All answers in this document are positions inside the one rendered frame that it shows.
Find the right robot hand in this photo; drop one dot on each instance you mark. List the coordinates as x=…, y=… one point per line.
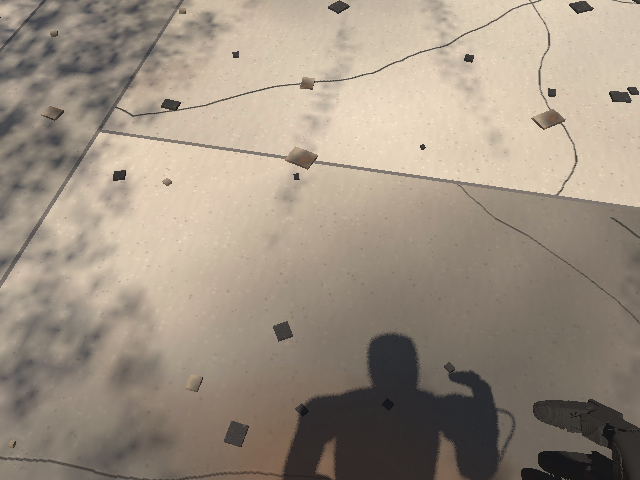
x=600, y=424

